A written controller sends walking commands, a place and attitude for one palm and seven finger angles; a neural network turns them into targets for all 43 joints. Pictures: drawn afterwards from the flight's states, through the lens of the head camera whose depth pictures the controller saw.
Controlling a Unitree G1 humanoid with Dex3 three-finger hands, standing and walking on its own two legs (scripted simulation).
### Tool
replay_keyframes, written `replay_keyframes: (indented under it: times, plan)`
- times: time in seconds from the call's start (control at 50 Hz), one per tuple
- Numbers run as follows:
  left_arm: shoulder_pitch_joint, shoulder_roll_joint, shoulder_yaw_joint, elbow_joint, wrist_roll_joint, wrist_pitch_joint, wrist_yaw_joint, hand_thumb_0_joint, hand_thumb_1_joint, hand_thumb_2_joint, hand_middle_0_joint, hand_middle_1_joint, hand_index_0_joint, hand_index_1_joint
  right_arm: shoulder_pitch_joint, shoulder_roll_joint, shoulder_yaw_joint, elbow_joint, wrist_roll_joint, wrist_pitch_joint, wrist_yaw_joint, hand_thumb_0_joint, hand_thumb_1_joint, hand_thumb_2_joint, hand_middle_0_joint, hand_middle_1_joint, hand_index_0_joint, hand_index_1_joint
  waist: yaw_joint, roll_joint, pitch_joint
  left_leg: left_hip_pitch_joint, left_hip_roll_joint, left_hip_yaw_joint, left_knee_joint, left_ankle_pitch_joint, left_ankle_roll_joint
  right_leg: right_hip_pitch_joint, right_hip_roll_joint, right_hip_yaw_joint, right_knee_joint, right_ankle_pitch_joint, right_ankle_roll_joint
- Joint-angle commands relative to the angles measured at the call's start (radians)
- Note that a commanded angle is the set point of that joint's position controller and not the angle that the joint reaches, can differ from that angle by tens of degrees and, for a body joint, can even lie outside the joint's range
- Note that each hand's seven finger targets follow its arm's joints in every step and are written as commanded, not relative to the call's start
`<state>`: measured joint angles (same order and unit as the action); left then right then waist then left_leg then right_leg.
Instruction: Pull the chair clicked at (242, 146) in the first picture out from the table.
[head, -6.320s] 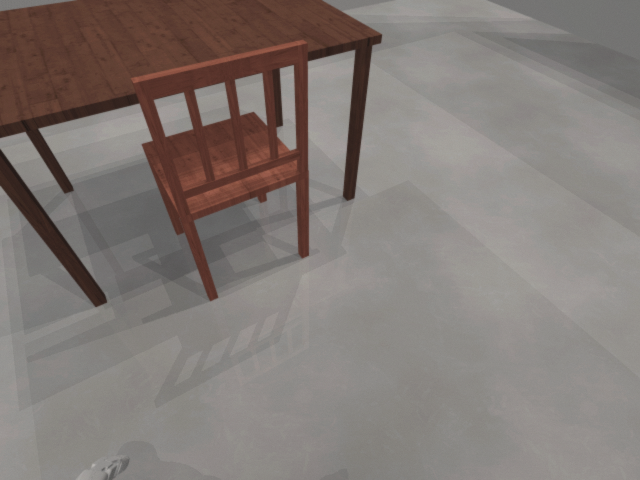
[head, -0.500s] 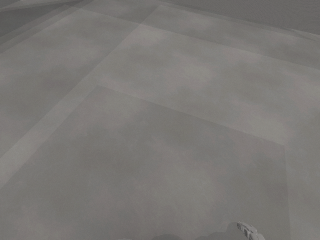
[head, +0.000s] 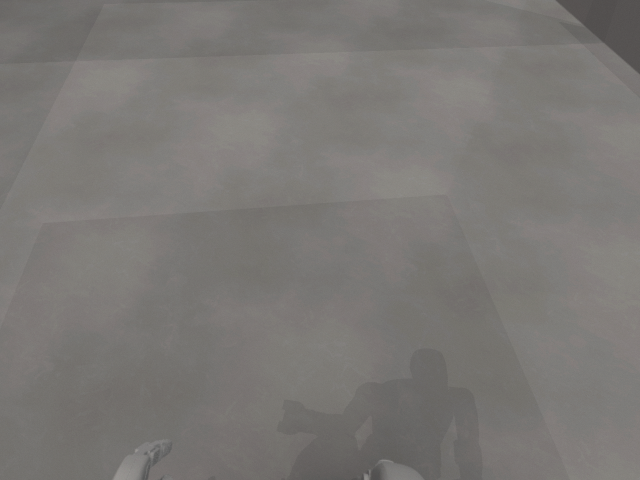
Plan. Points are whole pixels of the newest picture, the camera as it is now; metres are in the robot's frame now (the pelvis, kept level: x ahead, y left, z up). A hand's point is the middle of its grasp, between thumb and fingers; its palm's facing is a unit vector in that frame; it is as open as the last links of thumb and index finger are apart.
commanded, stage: turn to face it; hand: left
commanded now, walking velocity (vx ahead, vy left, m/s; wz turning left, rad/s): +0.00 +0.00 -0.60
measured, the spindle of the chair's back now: out of the picture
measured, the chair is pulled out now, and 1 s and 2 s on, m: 0.00 0.00 0.00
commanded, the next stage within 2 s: none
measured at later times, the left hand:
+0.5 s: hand out of the picture +0.14 +0.19 -0.17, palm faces -0.18 -0.96 -0.21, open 7.4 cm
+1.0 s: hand (228, 423) +0.22 +0.14 -0.16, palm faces -0.55 -0.80 -0.22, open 7.4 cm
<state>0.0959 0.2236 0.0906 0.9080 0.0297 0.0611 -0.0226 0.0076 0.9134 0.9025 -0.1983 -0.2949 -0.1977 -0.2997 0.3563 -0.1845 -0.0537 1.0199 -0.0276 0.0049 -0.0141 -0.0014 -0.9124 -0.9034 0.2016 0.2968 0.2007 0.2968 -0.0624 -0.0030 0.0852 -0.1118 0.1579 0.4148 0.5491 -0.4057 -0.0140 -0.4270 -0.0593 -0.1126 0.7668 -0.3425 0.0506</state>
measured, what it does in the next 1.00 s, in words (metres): steps on the spot, turning right: right foot, then left foot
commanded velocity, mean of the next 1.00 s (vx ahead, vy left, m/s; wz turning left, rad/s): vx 0.00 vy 0.00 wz -0.60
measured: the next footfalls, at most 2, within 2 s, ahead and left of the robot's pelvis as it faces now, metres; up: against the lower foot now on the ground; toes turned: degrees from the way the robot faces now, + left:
right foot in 0.04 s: +0.08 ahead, -0.12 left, +0.00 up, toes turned -9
left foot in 0.52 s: +0.10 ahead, +0.11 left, +0.00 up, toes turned -12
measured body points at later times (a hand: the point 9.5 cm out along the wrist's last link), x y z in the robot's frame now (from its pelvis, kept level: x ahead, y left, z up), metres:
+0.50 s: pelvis +0.03 +0.01 +0.00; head +0.08 +0.02 +0.45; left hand +0.15 +0.24 -0.15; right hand +0.10 -0.26 -0.12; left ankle +0.06 +0.13 -0.72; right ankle +0.04 -0.11 -0.73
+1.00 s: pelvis +0.02 +0.02 +0.01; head +0.05 +0.01 +0.45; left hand +0.25 +0.18 -0.14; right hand -0.12 -0.19 -0.14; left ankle +0.06 +0.12 -0.73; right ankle -0.07 -0.08 -0.69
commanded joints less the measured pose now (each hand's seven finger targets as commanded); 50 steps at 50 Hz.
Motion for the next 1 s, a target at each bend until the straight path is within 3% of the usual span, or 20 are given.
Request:
replay_keyframes:
  times: [0.0, 0.02, 0.04, 0.06, 0.08, 0.12, 0.18, 0.28, 0.38, 0.46, 0.48, 0.5, 0.52, 0.54, 0.56, 0.6, 0.64, 0.76, 0.86, 0.98]
  plan:
    - [0.173, 0.115, 0.014, -0.036, 0.003, -0.065, 0.014, 0.0, 0.9, 0.9, -0.2, -0.3, -0.2, -0.3, 0.029, -0.176, -0.045, -0.078, 0.017, -0.019, 0.005, 0.0, -0.9, -0.9, 0.2, 0.3, 0.2, 0.3, 0.125, 0.055, -0.196, -0.086, 0.201, -0.103, 0.272, 0.749, 0.0, 0.382, -0.014, 0.052, -0.31, 0.308, -0.076]
    - [0.282, 0.235, 0.038, -0.009, 0.003, -0.078, 0.03, 0.0, 0.9, 0.9, -0.2, -0.3, -0.2, -0.3, -0.01, -0.105, -0.028, -0.131, 0.023, -0.014, 0.012, 0.0, -0.9, -0.9, 0.2, 0.3, 0.2, 0.3, 0.169, -0.236, -0.263, -0.405, 0.031, -0.096, 0.537, -0.026, -0.068, 0.612, -0.291, 0.444, -0.317, 0.813, -0.195]
    - [0.311, 0.287, 0.05, 0.011, -0.023, -0.071, 0.042, 0.0, 0.9, 0.9, -0.2, -0.3, -0.2, -0.3, -0.058, -0.102, -0.023, -0.161, 0.025, -0.003, -0.003, 0.0, -0.9, -0.9, 0.2, 0.3, 0.2, 0.3, 0.169, -0.251, -0.314, -0.486, -0.031, -0.255, 0.715, -0.289, -0.078, 0.621, -0.391, 0.502, -0.295, 1.127, -0.303]
    - [0.265, 0.247, 0.042, -0.001, -0.028, -0.062, 0.053, 0.0, 0.9, 0.9, -0.2, -0.3, -0.2, -0.3, -0.076, -0.11, -0.024, -0.161, 0.026, 0.005, -0.013, 0.0, -0.9, -0.9, 0.2, 0.3, 0.2, 0.3, 0.149, -0.146, -0.259, -0.496, 0.008, -0.349, 0.741, -0.226, -0.07, 0.561, -0.365, 0.415, -0.299, 1.056, -0.311]
    - [0.208, 0.218, 0.038, -0.023, -0.026, -0.06, 0.056, 0.0, 0.9, 0.9, -0.2, -0.3, -0.2, -0.3, -0.088, -0.089, -0.018, -0.158, 0.021, 0.008, -0.011, 0.0, -0.9, -0.9, 0.2, 0.3, 0.2, 0.3, 0.133, -0.182, -0.237, -0.516, 0.02, -0.369, 0.724, -0.157, -0.071, 0.524, -0.297, 0.392, -0.315, 0.926, -0.274]
    - [0.103, 0.162, 0.017, -0.047, -0.027, -0.058, 0.055, 0.0, 0.9, 0.9, -0.2, -0.3, -0.2, -0.3, -0.111, -0.108, -0.027, -0.141, 0.013, 0.022, -0.009, 0.0, -0.9, -0.9, 0.2, 0.3, 0.2, 0.3, 0.087, -0.112, -0.149, -0.452, 0.02, -0.382, 0.679, -0.054, -0.081, 0.353, -0.223, 0.329, -0.363, 0.772, -0.226]
    - [0.033, 0.155, 0.013, -0.066, -0.017, -0.062, 0.051, 0.0, 0.9, 0.9, -0.2, -0.3, -0.2, -0.3, -0.048, -0.091, -0.027, -0.116, 0.009, 0.04, -0.007, 0.0, -0.9, -0.9, 0.2, 0.3, 0.2, 0.3, 0.03, -0.091, -0.121, -0.384, -0.006, -0.37, 0.596, 0.018, -0.093, 0.222, -0.163, 0.264, -0.404, 0.629, -0.2]
    - [0.069, 0.162, 0.02, -0.059, -0.01, -0.058, 0.041, 0.0, 0.9, 0.9, -0.2, -0.3, -0.2, -0.3, -0.125, -0.099, -0.03, -0.152, 0.008, 0.035, -0.006, 0.0, -0.9, -0.9, 0.2, 0.3, 0.2, 0.3, 0.053, -0.137, -0.11, -0.38, -0.043, -0.374, 0.478, 0.04, -0.094, 0.191, -0.13, 0.348, -0.425, 0.435, -0.212]
    - [0.102, 0.178, 0.032, -0.063, -0.005, -0.048, 0.038, 0.0, 0.9, 0.9, -0.2, -0.3, -0.2, -0.3, -0.213, -0.096, -0.025, -0.198, 0.018, 0.018, -0.01, 0.0, -0.9, -0.9, 0.2, 0.3, 0.2, 0.3, 0.084, -0.154, -0.158, -0.314, -0.097, -0.373, 0.266, -0.014, -0.079, 0.248, -0.125, 0.449, -0.374, 0.512, -0.228]
    - [0.064, 0.173, 0.033, -0.074, -0.013, -0.036, 0.038, 0.0, 0.9, 0.9, -0.2, -0.3, -0.2, -0.3, -0.137, -0.11, -0.026, -0.187, 0.028, 0.005, -0.022, 0.0, -0.9, -0.9, 0.2, 0.3, 0.2, 0.3, 0.041, -0.154, -0.189, -0.104, -0.124, -0.371, -0.037, 0.112, -0.055, 0.172, -0.09, 0.489, -0.292, 0.508, -0.166]
    - [0.049, 0.146, 0.027, -0.086, -0.021, -0.031, 0.036, 0.0, 0.9, 0.9, -0.2, -0.3, -0.2, -0.3, -0.085, -0.138, -0.03, -0.174, 0.025, -0.004, -0.028, 0.0, -0.9, -0.9, 0.2, 0.3, 0.2, 0.3, 0.017, -0.079, -0.211, 0.038, -0.069, -0.403, -0.162, 0.19, -0.036, 0.079, -0.027, 0.438, -0.219, 0.406, -0.119]
    - [0.083, 0.081, 0.017, -0.105, -0.032, -0.027, 0.028, 0.0, 0.9, 0.9, -0.2, -0.3, -0.2, -0.3, -0.09, -0.229, -0.043, -0.181, 0.012, -0.012, -0.028, 0.0, -0.9, -0.9, 0.2, 0.3, 0.2, 0.3, 0.025, 0.208, -0.216, 0.154, 0.173, -0.641, -0.272, 0.243, 0.033, -0.116, 0.113, 0.315, -0.046, 0.06, -0.054]
    - [0.088, 0.085, 0.017, -0.11, -0.017, -0.027, 0.022, 0.0, 0.9, 0.9, -0.2, -0.3, -0.2, -0.3, -0.111, -0.278, -0.052, -0.199, 0.009, -0.002, -0.023, 0.0, -0.9, -0.9, 0.2, 0.3, 0.2, 0.3, 0.03, 0.315, -0.161, 0.077, 0.34, -0.738, -0.286, 0.354, 0.119, -0.185, 0.124, 0.18, 0.195, -0.245, -0.01]
    - [0.115, 0.125, 0.029, -0.078, -0.004, -0.016, 0.021, 0.0, 0.9, 0.9, -0.2, -0.3, -0.2, -0.3, -0.173, -0.225, -0.04, -0.21, 0.004, 0.001, -0.022, 0.0, -0.9, -0.9, 0.2, 0.3, 0.2, 0.3, 0.051, 0.237, -0.13, -0.041, 0.311, -0.676, -0.292, 0.281, 0.135, -0.145, 0.083, 0.215, 0.338, -0.2, 0.003]
    - [0.142, 0.133, 0.04, -0.056, 0.0, -0.005, 0.016, 0.0, 0.9, 0.9, -0.2, -0.3, -0.2, -0.3, -0.247, -0.181, -0.026, -0.229, 0.008, -0.002, -0.027, 0.0, -0.9, -0.9, 0.2, 0.3, 0.2, 0.3, 0.088, 0.251, -0.086, -0.119, 0.256, -0.602, -0.315, 0.235, 0.113, -0.134, 0.068, 0.22, 0.401, -0.134, 0.014]
    - [0.151, 0.125, 0.044, -0.047, 0.003, -0.006, -0.001, 0.0, 0.9, 0.9, -0.2, -0.3, -0.2, -0.3, -0.261, -0.168, -0.019, -0.241, 0.004, -0.012, -0.028, 0.0, -0.9, -0.9, 0.2, 0.3, 0.2, 0.3, 0.097, 0.181, -0.051, -0.105, 0.167, -0.47, -0.28, 0.326, 0.093, -0.15, 0.058, 0.176, 0.48, -0.061, 0.022]
    - [0.146, 0.1, 0.034, -0.042, -0.003, -0.007, -0.003, 0.0, 0.9, 0.9, -0.2, -0.3, -0.2, -0.3, -0.188, -0.166, -0.022, -0.215, 0.006, -0.018, -0.028, 0.0, -0.9, -0.9, 0.2, 0.3, 0.2, 0.3, 0.076, 0.154, -0.09, 0.005, 0.143, -0.404, -0.236, 0.494, 0.092, -0.171, 0.053, 0.153, 0.485, -0.036, 0.036]
    - [0.08, 0.072, 0.019, -0.056, -0.008, -0.003, -0.004, 0.0, 0.9, 0.9, -0.2, -0.3, -0.2, -0.3, -0.052, -0.166, -0.036, -0.16, 0.011, -0.018, -0.025, 0.0, -0.9, -0.9, 0.2, 0.3, 0.2, 0.3, 0.027, 0.174, -0.102, 0.121, 0.187, -0.341, -0.204, 0.637, 0.12, -0.172, 0.013, 0.096, 0.359, -0.062, 0.056]
    - [0.016, 0.054, 0.009, -0.076, -0.009, 0.0, -0.004, 0.0, 0.9, 0.9, -0.2, -0.3, -0.2, -0.3, -0.032, -0.182, -0.051, -0.133, 0.005, -0.011, -0.015, 0.0, -0.9, -0.9, 0.2, 0.3, 0.2, 0.3, 0.007, 0.206, -0.087, 0.089, 0.231, -0.294, -0.202, 0.58, 0.137, -0.098, -0.01, 0.049, 0.189, -0.108, 0.043]
    - [0.038, 0.047, 0.004, -0.082, -0.01, -0.021, 0.004, 0.0, 0.9, 0.9, -0.2, -0.3, -0.2, -0.3, -0.049, -0.204, -0.063, -0.11, 0.001, -0.007, -0.001, 0.0, -0.9, -0.9, 0.2, 0.3, 0.2, 0.3, 0.031, 0.213, -0.113, 0.028, 0.258, -0.214, -0.102, 0.565, 0.095, 0.082, 0.024, 0.003, -0.101, -0.047, -0.01]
